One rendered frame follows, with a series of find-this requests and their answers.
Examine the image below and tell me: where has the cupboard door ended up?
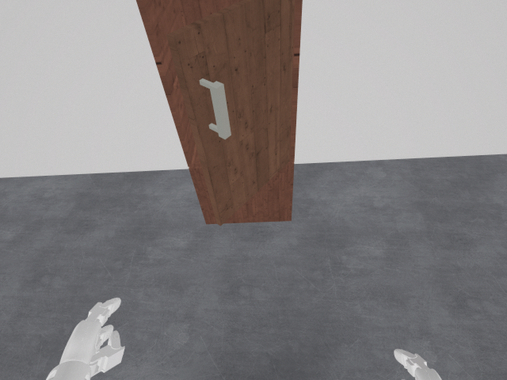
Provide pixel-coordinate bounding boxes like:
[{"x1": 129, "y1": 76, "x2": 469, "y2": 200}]
[{"x1": 166, "y1": 0, "x2": 295, "y2": 226}]

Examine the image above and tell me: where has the robot left forearm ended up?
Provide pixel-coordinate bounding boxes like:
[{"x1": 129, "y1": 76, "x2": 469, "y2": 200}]
[{"x1": 46, "y1": 361, "x2": 91, "y2": 380}]

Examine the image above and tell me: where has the robot right hand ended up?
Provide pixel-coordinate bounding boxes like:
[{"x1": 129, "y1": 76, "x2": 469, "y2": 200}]
[{"x1": 394, "y1": 349, "x2": 442, "y2": 380}]

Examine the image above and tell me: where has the handle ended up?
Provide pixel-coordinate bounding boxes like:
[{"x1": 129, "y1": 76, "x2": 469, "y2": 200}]
[{"x1": 199, "y1": 78, "x2": 231, "y2": 139}]

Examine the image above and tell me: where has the robot left hand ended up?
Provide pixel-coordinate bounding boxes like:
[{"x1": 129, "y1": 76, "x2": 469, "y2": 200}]
[{"x1": 59, "y1": 298, "x2": 125, "y2": 377}]

